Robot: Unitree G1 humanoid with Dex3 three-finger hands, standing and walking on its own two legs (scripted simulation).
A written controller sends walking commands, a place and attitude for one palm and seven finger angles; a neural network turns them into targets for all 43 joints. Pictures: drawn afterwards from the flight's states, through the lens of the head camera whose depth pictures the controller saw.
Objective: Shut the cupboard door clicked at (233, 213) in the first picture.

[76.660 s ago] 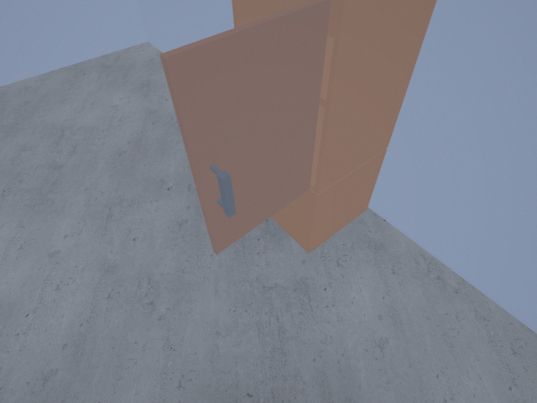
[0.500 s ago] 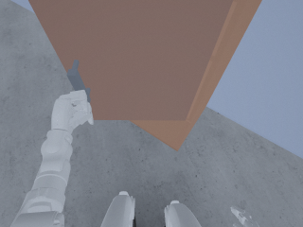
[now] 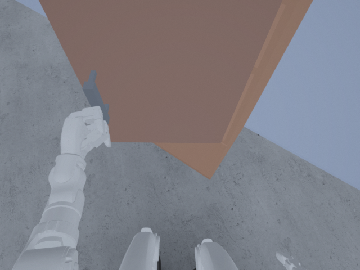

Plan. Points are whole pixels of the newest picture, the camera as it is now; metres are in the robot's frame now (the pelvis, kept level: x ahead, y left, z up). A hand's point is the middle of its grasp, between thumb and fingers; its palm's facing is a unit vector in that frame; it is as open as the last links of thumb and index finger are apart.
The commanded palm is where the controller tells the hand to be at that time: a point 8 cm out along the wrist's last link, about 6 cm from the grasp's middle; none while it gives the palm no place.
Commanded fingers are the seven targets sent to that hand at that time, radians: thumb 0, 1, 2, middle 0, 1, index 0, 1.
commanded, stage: push the door shut along its arc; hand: left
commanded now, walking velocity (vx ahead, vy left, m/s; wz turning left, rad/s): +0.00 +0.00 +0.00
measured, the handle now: (99, 98) +0.50 +0.21 +0.04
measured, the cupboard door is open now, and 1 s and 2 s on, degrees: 35 22 10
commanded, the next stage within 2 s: pull the fist back off the door in 1.78 s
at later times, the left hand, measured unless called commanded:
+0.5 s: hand (109, 116) +0.45 +0.17 +0.03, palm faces -0.09 -0.99 -0.04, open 3.2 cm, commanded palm +0.45 +0.21 +0.04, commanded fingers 0.00 0.90 0.90 -1.30 -1.50 -1.30 -1.50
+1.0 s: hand (121, 97) +0.50 +0.15 +0.04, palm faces -0.22 -0.97 -0.04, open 3.1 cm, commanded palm +0.51 +0.17 +0.04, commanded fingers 0.00 0.90 0.90 -1.30 -1.50 -1.30 -1.50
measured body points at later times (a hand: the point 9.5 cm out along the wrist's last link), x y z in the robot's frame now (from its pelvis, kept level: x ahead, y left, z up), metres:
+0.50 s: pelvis -0.01 +0.00 -0.01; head +0.11 +0.02 +0.42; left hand +0.45 +0.23 +0.04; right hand +0.04 -0.27 -0.13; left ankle +0.05 +0.10 -0.62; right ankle -0.01 -0.11 -0.62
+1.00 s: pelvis -0.02 +0.01 -0.03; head +0.13 +0.04 +0.39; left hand +0.51 +0.21 +0.04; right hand +0.00 -0.26 -0.13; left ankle +0.05 +0.10 -0.62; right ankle -0.01 -0.11 -0.62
